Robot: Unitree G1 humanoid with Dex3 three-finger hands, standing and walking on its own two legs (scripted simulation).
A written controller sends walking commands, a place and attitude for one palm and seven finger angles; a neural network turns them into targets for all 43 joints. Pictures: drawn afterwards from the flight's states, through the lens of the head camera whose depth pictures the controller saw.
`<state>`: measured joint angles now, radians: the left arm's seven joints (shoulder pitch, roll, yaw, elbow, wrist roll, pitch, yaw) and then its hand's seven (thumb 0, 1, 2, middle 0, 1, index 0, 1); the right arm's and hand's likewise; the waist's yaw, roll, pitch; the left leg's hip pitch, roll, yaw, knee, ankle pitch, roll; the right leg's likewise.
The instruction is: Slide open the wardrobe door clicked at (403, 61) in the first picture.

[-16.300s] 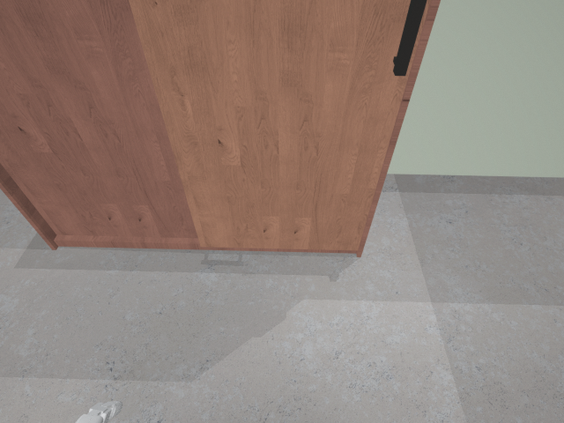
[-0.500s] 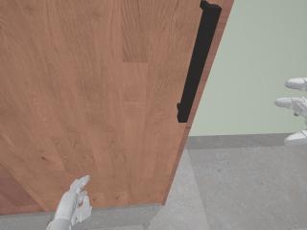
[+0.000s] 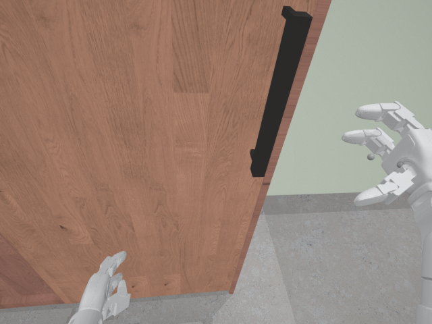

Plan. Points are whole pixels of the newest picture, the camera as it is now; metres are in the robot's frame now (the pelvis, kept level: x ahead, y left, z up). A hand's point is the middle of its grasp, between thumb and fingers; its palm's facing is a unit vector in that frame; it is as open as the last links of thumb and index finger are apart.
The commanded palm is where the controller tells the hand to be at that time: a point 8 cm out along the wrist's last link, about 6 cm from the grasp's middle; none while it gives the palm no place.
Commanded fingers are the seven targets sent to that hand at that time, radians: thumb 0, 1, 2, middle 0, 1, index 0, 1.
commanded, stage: move the hooked fingers beside the handle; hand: right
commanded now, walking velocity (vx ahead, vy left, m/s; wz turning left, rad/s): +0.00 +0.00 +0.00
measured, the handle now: (270, 104) +0.42 -0.08 +0.24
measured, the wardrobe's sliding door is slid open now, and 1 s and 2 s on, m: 0.00 0.00 0.00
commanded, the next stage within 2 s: none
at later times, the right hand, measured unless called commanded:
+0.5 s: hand (338, 141) +0.34 -0.18 +0.23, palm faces -0.01 +1.00 -0.08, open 14.0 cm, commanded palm +0.32 -0.23 +0.24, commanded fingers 0.00 0.50 -0.30 0.30 1.20 0.30 1.20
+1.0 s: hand (317, 122) +0.38 -0.16 +0.24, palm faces -0.04 +1.00 -0.04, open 14.0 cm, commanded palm +0.35 -0.21 +0.23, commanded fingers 0.00 0.50 -0.30 0.30 1.20 0.30 1.20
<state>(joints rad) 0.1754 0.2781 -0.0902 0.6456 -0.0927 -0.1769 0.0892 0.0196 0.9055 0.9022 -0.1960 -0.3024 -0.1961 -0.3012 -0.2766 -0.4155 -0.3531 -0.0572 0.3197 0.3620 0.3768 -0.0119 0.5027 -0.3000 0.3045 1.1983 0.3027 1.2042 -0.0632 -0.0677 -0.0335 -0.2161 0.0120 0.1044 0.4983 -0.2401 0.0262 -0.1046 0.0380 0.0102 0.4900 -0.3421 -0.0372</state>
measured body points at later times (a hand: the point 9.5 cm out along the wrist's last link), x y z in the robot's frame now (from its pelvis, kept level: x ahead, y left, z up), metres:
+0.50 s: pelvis -0.01 +0.01 +0.00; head -0.03 +0.04 +0.45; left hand +0.18 +0.24 -0.08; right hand +0.34 -0.24 +0.23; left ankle +0.02 +0.10 -0.74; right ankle -0.05 -0.10 -0.74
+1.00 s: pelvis -0.01 +0.01 +0.00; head -0.03 +0.04 +0.45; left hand +0.16 +0.25 -0.09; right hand +0.38 -0.21 +0.24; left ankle +0.02 +0.10 -0.74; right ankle -0.05 -0.10 -0.74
